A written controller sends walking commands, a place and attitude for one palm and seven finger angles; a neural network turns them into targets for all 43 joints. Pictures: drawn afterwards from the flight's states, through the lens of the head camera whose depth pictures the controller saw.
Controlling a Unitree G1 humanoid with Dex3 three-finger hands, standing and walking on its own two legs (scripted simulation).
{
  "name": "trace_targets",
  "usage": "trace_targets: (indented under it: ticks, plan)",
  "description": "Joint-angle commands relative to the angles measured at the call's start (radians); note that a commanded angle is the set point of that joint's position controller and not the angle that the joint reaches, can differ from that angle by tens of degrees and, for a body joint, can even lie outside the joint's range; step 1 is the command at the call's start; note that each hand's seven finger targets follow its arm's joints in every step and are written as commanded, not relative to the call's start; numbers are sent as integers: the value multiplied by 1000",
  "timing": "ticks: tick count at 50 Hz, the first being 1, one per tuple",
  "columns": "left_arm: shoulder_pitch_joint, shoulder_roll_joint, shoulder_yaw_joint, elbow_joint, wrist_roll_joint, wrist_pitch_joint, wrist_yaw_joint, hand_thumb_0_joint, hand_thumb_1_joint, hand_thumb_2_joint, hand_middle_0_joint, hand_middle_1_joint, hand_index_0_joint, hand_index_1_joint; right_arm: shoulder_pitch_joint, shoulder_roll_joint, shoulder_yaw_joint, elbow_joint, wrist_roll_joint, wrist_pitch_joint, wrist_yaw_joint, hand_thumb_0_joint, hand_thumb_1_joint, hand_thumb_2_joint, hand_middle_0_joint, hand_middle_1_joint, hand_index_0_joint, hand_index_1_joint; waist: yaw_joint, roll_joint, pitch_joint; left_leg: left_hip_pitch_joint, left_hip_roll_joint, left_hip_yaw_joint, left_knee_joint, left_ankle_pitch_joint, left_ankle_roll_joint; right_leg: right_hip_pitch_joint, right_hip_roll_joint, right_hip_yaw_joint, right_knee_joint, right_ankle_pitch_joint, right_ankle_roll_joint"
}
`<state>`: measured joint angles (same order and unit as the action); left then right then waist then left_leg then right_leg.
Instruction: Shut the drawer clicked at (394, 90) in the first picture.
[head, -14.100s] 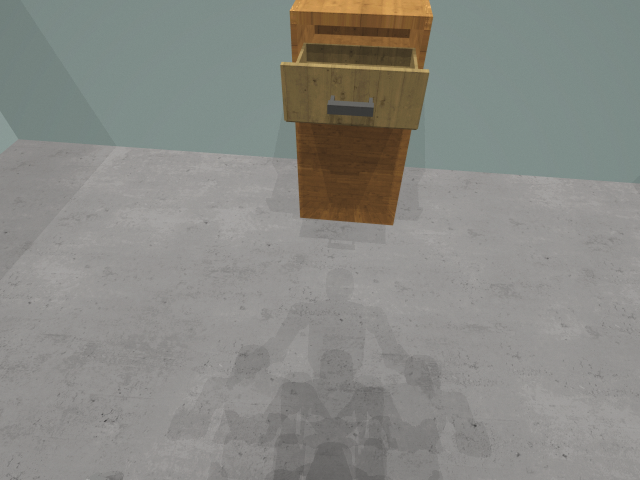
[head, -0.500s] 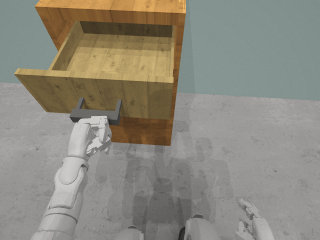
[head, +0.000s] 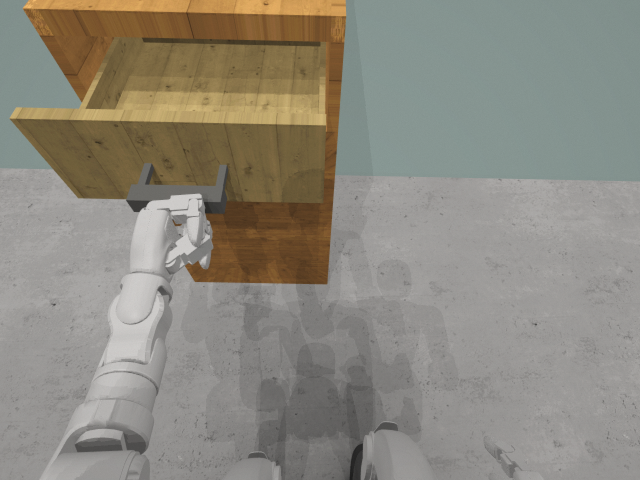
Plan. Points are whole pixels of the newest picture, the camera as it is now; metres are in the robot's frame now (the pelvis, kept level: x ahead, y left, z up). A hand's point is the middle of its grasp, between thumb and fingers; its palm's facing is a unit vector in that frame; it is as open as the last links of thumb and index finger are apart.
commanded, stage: push the drawer shut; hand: left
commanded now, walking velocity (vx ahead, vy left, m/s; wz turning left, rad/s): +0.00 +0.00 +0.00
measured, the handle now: (181, 185) +0.48 +0.18 +0.04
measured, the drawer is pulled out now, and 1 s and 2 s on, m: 0.16 0.04 0.00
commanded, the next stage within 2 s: pull the fist back off the drawer in 1.78 s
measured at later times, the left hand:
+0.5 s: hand (210, 200) +0.46 +0.14 +0.04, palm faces -0.04 -1.00 -0.05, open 3.0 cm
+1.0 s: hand (222, 164) +0.52 +0.13 +0.05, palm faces -0.03 -1.00 -0.05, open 3.3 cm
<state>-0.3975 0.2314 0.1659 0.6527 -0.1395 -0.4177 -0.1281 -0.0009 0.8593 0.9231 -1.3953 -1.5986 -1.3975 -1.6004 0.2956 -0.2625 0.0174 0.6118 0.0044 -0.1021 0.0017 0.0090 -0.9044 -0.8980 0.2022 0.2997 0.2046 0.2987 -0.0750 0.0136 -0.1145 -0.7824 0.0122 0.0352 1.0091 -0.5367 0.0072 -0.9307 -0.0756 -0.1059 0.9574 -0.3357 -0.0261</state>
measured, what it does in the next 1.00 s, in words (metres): stands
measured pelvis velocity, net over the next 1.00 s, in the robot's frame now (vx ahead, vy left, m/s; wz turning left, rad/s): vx -0.01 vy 0.00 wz -0.02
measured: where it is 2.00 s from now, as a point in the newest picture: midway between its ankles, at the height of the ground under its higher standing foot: outside the picture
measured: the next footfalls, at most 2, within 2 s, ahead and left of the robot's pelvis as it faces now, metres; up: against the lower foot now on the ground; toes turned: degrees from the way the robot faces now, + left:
none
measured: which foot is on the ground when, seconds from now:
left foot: down 0.00-1.00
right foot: down 0.00-1.00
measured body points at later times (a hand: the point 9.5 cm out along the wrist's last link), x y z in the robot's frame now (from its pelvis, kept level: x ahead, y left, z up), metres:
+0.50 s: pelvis -0.01 +0.00 -0.01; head +0.11 +0.00 +0.42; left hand +0.46 +0.20 +0.05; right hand +0.04 -0.26 -0.13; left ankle -0.03 +0.11 -0.67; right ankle +0.07 -0.11 -0.67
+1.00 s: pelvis -0.01 +0.00 -0.02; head +0.14 +0.01 +0.41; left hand +0.52 +0.19 +0.05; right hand -0.02 -0.26 -0.13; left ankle -0.03 +0.11 -0.67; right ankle +0.07 -0.11 -0.67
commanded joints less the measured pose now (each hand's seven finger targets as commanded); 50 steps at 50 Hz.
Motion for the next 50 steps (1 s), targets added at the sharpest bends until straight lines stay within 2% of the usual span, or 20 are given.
trace_targets:
  ticks: [1, 2, 5, 8, 14, 17, 20, 21, 24, 26, 28, 31, 32, 34, 36, 40, 41, 44, 45, 50]
  plan:
    - [-467, 186, 75, -130, -4, -77, 1, 0, 900, 900, -1400, -1600, -1400, -1600, 60, -145, -48, -83, 1, -23, -17, 0, -900, -900, 200, 300, 200, 300, -40, -18, -354, -46, -25, -31, -152, 236, 4, 428, 39, 109, -93, 157, 8]
    - [-470, 210, 100, -121, -4, -81, 1, 0, 900, 900, -1400, -1600, -1400, -1600, 65, -146, -50, -82, 0, -19, -18, 0, -900, -900, 200, 300, 200, 300, -32, 0, -376, -43, -26, -31, -150, 246, 3, 437, 39, 111, -88, 167, 6]
    - [-493, 227, 115, -78, -8, -85, -12, 0, 900, 900, -1400, -1600, -1400, -1600, 74, -147, -48, -82, -2, -12, -17, 0, -900, -900, 200, 300, 200, 300, -33, -7, -393, -50, -26, -30, -144, 261, 5, 451, 42, 114, -83, 192, 4]
    - [-546, 229, 119, -52, -10, -94, -23, 0, 900, 900, -1400, -1600, -1400, -1600, 84, -144, -46, -77, -4, -5, -15, 0, -900, -900, 200, 300, 200, 300, -37, 28, -426, -39, -27, -30, -139, 286, 2, 451, 42, 116, -73, 221, 3]
    - [-583, 263, 154, 6, -14, -102, -34, 0, 900, 900, -1400, -1600, -1400, -1600, 104, -152, -48, -76, -7, 9, -8, 0, -900, -900, 200, 300, 200, 300, -46, 1, -426, -67, -24, -24, -129, 275, 4, 449, 44, 122, -76, 223, 6]
    - [-661, 270, 151, 70, -4, -104, -34, 0, 900, 900, -1400, -1600, -1400, -1600, 114, -155, -45, -68, -8, 17, -8, 0, -900, -900, 200, 300, 200, 300, -65, -2, -394, -88, -24, -26, -127, 226, 8, 412, 47, 124, -84, 163, 9]
    - [-746, 321, 177, 114, 9, -112, -32, 0, 900, 900, -1400, -1600, -1400, -1600, 130, -164, -44, -61, -12, 24, -11, 0, -900, -900, 200, 300, 200, 300, -80, 9, -394, -98, -25, -31, -118, 203, 13, 384, 50, 127, -81, 129, 8]
    - [-780, 324, 173, 112, 18, -117, -32, 0, 900, 900, -1400, -1600, -1400, -1600, 137, -162, -42, -58, -14, 27, -11, 0, -900, -900, 200, 300, 200, 300, -82, 38, -421, -82, -26, -32, -118, 223, 13, 387, 52, 125, -73, 149, 8]
    - [-803, 299, 158, 148, 19, -121, -32, 0, 900, 900, -1400, -1600, -1400, -1600, 150, -162, -45, -53, -19, 31, -6, 0, -900, -900, 200, 300, 200, 300, -89, 59, -444, -58, -24, -37, -111, 250, 9, 362, 53, 113, -64, 168, 7]
    - [-839, 344, 190, 179, 23, -121, -35, 0, 900, 900, -1400, -1600, -1400, -1600, 168, -170, -43, -49, -24, 37, -4, 0, -900, -900, 200, 300, 200, 300, -94, 35, -452, -82, -24, -39, -102, 248, 13, 370, 58, 117, -59, 172, 7]
    - [-860, 351, 192, 202, 27, -120, -39, 0, 900, 900, -1400, -1600, -1400, -1600, 174, -172, -41, -50, -26, 45, -5, 0, -900, -900, 200, 300, 200, 300, -105, 25, -450, -96, -23, -42, -100, 242, 15, 368, 58, 118, -60, 169, 9]
    - [-878, 354, 191, 194, 34, -128, -40, 0, 900, 900, -1400, -1600, -1400, -1600, 188, -174, -42, -55, -32, 52, 1, 0, -900, -900, 200, 300, 200, 300, -99, 78, -501, -48, -21, -51, -102, 280, 10, 350, 62, 107, -47, 186, 4]
    - [-890, 354, 195, 200, 32, -127, -36, 0, 900, 900, -1400, -1600, -1400, -1600, 191, -174, -42, -54, -35, 57, 2, 0, -900, -900, 200, 300, 200, 300, -102, 86, -496, -47, -20, -52, -98, 290, 9, 343, 62, 108, -48, 192, 4]
    - [-916, 380, 211, 228, 38, -123, -27, 0, 900, 900, -1400, -1600, -1400, -1600, 199, -179, -40, -50, -36, 63, 4, 0, -900, -900, 200, 300, 200, 300, -115, 41, -466, -91, -19, -50, -95, 252, 14, 346, 63, 112, -56, 167, 8]
    - [-931, 406, 222, 249, 51, -121, -26, 0, 900, 900, -1400, -1600, -1400, -1600, 211, -183, -37, -51, -38, 70, 5, 0, -900, -900, 200, 300, 200, 300, -116, 49, -470, -93, -19, -53, -95, 246, 16, 336, 66, 111, -53, 156, 7]
    - [-997, 378, 193, 248, 61, -125, -20, 0, 900, 900, -1400, -1600, -1400, -1600, 228, -180, -37, -51, -46, 80, 9, 0, -900, -900, 200, 300, 200, 300, -136, 93, -480, -55, -17, -61, -88, 277, 15, 300, 69, 104, -48, 171, 4]
    - [-978, 406, 215, 272, 69, -123, -18, 0, 900, 900, -1400, -1600, -1400, -1600, 236, -185, -38, -47, -47, 84, 11, 0, -900, -900, 200, 300, 200, 300, -128, 88, -486, -50, -14, -64, -88, 284, 12, 298, 71, 101, -49, 170, 4]
    - [-1042, 400, 203, 273, 75, -121, -9, 0, 900, 900, -1400, -1600, -1400, -1600, 245, -186, -38, -39, -51, 93, 12, 0, -900, -900, 200, 300, 200, 300, -153, 88, -486, -56, -12, -67, -77, 290, 15, 280, 70, 102, -49, 175, 7]
    - [-1045, 417, 213, 282, 80, -122, -8, 0, 900, 900, -1400, -1600, -1400, -1600, 254, -188, -37, -42, -54, 96, 12, 0, -900, -900, 200, 300, 200, 300, -148, 102, -495, -49, -12, -71, -74, 300, 13, 275, 73, 99, -41, 180, 4]
    - [-1100, 437, 223, 306, 95, -114, 2, 0, 900, 900, -1400, -1600, -1400, -1600, 270, -190, -34, -39, -61, 109, 13, 0, -900, -900, 200, 300, 200, 300, -169, 111, -508, -61, -11, -70, -60, 308, 17, 272, 73, 102, -41, 194, 4]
